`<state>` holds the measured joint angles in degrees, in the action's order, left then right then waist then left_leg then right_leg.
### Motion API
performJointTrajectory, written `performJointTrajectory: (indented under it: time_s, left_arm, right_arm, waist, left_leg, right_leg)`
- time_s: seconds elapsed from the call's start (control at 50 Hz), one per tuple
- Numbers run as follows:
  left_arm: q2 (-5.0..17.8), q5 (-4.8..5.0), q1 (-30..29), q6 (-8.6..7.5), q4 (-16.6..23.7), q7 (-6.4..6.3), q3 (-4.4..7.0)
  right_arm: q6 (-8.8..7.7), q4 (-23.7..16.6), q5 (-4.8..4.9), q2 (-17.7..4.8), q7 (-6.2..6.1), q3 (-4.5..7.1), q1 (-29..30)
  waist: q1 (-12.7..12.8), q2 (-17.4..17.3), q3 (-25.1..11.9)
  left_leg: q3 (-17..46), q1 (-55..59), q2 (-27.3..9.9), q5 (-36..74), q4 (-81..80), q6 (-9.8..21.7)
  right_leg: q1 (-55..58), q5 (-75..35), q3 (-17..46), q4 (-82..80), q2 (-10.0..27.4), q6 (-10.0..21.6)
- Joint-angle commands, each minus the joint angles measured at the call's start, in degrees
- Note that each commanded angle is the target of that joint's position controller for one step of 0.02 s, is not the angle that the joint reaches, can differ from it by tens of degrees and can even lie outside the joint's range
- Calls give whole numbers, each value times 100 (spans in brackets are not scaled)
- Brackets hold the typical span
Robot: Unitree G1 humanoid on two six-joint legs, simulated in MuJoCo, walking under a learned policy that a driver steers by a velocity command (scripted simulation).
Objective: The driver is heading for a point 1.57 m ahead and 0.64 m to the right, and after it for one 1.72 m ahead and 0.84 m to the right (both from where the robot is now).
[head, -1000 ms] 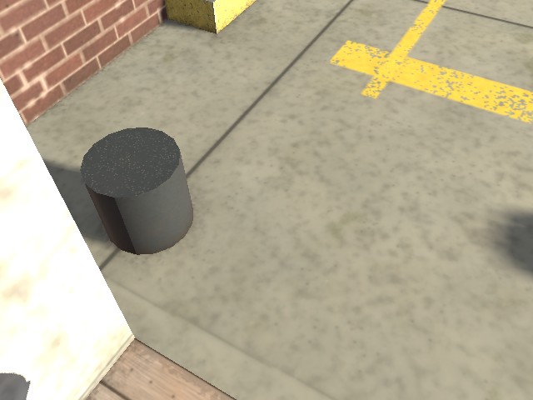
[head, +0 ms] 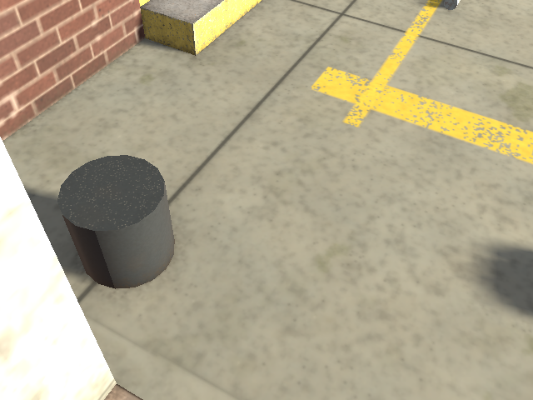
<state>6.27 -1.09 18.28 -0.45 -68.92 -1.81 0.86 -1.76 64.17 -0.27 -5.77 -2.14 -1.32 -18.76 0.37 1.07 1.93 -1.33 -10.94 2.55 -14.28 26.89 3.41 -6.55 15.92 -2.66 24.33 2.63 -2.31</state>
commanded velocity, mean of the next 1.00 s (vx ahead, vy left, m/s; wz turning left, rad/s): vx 0.12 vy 0.00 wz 0.00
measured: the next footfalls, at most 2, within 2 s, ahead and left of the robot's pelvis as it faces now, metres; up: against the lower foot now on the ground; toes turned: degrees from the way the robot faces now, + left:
right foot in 0.92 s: +0.14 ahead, -0.14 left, +0.00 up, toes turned -3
left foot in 1.36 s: +0.25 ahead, +0.02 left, +0.00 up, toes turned +2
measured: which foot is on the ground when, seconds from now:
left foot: down 0.00-0.92, up 0.94-1.00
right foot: down 0.00-0.62, up 0.64-0.90, down 0.92-1.00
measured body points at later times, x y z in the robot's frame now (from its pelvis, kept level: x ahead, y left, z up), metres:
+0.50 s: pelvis +0.00 +0.00 +0.00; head +0.01 +0.02 +0.45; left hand -0.05 +0.20 -0.17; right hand -0.03 -0.19 -0.16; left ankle +0.00 +0.08 -0.74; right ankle -0.03 -0.14 -0.74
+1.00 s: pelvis +0.08 -0.07 -0.01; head +0.08 -0.09 +0.44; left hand +0.11 +0.17 -0.15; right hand +0.03 -0.30 -0.17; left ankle +0.02 +0.06 -0.69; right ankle +0.09 -0.13 -0.74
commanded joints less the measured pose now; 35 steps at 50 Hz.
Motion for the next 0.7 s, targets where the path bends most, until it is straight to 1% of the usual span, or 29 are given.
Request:
performJointTrajectory:
  time_s: [0.02, 0.54, 0.56, 0.58, 0.6, 0.62, 0.64, 0.66, 0.68, 0.7]
  left_arm:
    - [296, -1, 516, -6, -59, -12, 30]
    - [216, 5, 623, -6, -143, -16, 7]
    - [186, -1, 667, -6, -154, -10, -3]
    - [202, -16, 669, -5, -136, -6, 8]
    - [225, -37, 659, -2, -90, -2, 30]
    - [209, -64, 584, 1, -5, 7, 41]
    - [200, -114, 399, -1, 120, 29, 49]
    - [198, -165, 186, -16, 260, 59, 53]
    - [262, -187, -79, -55, 419, 97, 85]
    - [265, -177, -259, -108, 572, 134, 102]
  right_arm:
    - [-18, -31, 3, -375, -9, 51, -464]
    - [-16, 21, 6, -290, -8, 50, -622]
    - [-9, 29, 2, -286, -7, 51, -649]
    - [13, 16, 0, -377, -6, 88, -650]
    - [50, 5, 6, -526, -7, 151, -710]
    - [99, 26, -5, -672, -6, 226, -901]
    - [143, 63, -32, -782, -3, 295, -1223]
    - [169, 109, -60, -829, 3, 341, -1531]
    - [165, 155, -125, -811, -6, 366, -1774]
    - [140, 158, -182, -848, -22, 394, -1838]
  waist:
    - [-5, -165, 334]
    - [-31, -141, 431]
    - [-26, -196, 343]
    - [-35, -295, 377]
    - [-70, -455, 402]
    - [-157, -640, 467]
    - [-327, -761, 631]
    - [-507, -850, 817]
    - [-651, -842, 949]
    - [-646, -792, 1007]
  left_leg:
    - [904, -54, -766, 1075, -555, -98]
    - [964, -93, -732, 651, -707, -122]
    - [981, -63, -694, 146, -787, -112]
    - [1051, -82, -665, -467, -875, -70]
    - [1195, -59, -675, -1239, -944, 47]
    - [1471, 60, -789, -2213, -1037, 235]
    - [1957, 256, -1091, -3072, -1238, 473]
    - [2563, 375, -1492, -3594, -1459, 750]
    - [3049, 320, -1792, -3641, -1655, 1014]
    - [3288, 281, -1952, -3508, -1743, 1210]
  right_leg:
    - [-304, -668, 451, -351, 393, 165]
    - [-325, -624, 450, -390, 406, 149]
    - [-300, -394, 405, -391, 354, 156]
    - [-393, -69, 296, -267, 237, 178]
    - [-589, 440, 103, 39, 58, 225]
    - [-1023, 930, -85, 459, -118, 289]
    - [-1697, 1194, -230, 939, -237, 347]
    - [-2287, 1284, -251, 1354, -278, 428]
    - [-2666, 1421, -65, 1939, -178, 491]
    - [-2992, 1441, 128, 2407, -71, 530]
Keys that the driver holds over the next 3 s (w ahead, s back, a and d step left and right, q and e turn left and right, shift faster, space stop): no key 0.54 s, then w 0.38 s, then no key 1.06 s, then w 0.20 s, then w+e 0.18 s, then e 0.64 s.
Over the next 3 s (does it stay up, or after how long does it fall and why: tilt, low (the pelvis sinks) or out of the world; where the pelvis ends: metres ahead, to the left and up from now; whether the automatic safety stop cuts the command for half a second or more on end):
stays up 0.49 0.00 -0.14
